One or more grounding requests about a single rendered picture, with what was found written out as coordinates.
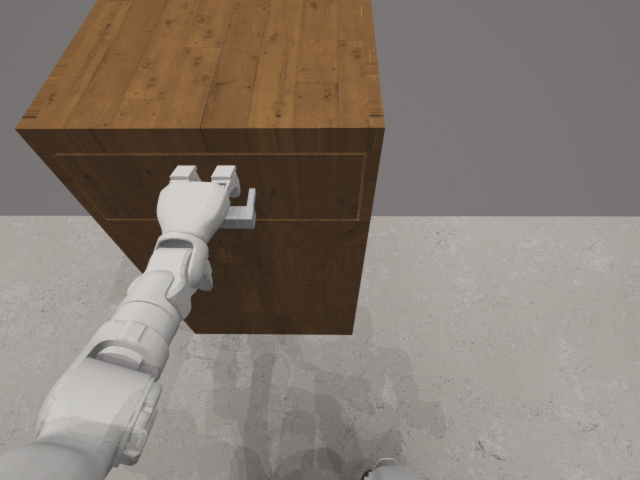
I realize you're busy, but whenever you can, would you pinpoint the robot left upper arm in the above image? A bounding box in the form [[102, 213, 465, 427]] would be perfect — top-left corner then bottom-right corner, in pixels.
[[0, 357, 163, 480]]

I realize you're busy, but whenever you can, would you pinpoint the left robot forearm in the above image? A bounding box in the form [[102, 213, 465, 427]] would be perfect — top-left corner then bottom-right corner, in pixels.
[[35, 232, 209, 440]]

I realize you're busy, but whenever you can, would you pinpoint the right robot shin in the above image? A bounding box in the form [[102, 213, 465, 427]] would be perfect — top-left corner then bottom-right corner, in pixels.
[[371, 458, 398, 472]]

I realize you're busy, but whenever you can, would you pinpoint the drawer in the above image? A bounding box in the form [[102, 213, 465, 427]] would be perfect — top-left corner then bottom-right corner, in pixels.
[[55, 152, 363, 219]]

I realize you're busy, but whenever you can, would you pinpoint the handle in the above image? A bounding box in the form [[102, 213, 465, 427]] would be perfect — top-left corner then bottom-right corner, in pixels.
[[219, 188, 256, 229]]

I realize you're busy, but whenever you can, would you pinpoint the left robot hand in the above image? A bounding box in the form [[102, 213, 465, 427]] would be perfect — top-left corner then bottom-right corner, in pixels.
[[157, 165, 240, 291]]

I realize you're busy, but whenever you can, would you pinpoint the cabinet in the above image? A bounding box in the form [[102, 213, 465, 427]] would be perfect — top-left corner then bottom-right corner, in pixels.
[[15, 0, 385, 335]]

